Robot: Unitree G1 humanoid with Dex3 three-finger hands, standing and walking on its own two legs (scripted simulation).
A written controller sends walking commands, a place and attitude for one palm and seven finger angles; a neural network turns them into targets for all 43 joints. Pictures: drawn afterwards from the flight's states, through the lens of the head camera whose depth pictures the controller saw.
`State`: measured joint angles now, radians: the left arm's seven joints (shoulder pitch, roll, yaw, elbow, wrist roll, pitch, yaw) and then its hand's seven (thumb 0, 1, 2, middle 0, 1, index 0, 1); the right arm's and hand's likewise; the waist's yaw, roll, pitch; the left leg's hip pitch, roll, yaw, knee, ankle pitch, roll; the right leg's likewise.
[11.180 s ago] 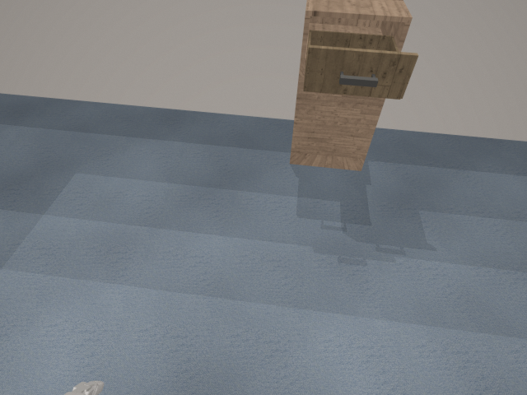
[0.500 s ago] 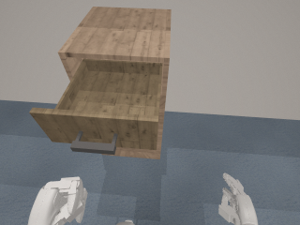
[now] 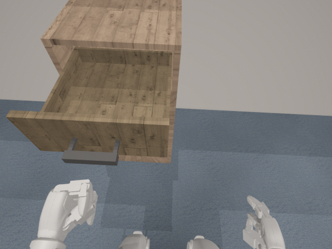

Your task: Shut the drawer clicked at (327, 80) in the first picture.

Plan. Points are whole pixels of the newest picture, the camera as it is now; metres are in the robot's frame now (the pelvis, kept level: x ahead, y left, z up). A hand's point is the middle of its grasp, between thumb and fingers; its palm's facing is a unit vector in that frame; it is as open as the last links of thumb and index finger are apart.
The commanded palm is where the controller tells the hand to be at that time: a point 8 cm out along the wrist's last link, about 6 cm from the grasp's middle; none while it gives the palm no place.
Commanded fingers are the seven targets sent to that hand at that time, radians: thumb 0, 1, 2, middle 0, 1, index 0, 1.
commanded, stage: bring the fist close to the handle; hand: left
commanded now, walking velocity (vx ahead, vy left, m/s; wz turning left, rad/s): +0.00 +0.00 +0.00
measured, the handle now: (93, 150) +0.34 +0.20 +0.02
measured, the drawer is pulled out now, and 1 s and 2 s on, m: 0.27 0.27 0.17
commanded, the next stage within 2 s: push the drawer shut in 0.66 s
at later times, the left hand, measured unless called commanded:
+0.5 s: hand (99, 198) +0.23 +0.16 +0.02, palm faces -0.03 -1.00 -0.04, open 3.3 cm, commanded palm +0.20 +0.22 +0.02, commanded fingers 0.00 0.90 0.90 -1.40 -1.60 -1.40 -1.60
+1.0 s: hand (100, 191) +0.25 +0.16 +0.02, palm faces -0.03 -1.00 -0.04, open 3.3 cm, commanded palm +0.23 +0.22 +0.02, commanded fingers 0.00 0.90 0.90 -1.40 -1.60 -1.40 -1.60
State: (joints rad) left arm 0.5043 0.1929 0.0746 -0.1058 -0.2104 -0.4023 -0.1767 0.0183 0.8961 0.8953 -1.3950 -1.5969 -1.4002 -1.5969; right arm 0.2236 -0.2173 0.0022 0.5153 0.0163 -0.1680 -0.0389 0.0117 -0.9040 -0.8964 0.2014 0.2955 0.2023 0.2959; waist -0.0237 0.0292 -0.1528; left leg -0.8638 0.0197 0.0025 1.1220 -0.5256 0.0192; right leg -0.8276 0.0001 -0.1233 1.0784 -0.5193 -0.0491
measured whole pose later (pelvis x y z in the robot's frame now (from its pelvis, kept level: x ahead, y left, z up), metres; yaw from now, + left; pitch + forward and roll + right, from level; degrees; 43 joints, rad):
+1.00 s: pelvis -0.01 +0.01 -0.02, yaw +0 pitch +20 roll -3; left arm 0.31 0.21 0.05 -0.01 -0.19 -0.41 -0.12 0.02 0.89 0.90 -1.40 -1.60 -1.40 -1.60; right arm 0.21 -0.23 0.02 0.48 0.01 -0.10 -0.03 0.01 -0.90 -0.90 0.20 0.30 0.20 0.30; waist -0.03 0.03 -0.17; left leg -1.02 0.02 0.00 1.24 -0.56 0.03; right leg -0.98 0.00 -0.13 1.19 -0.55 -0.04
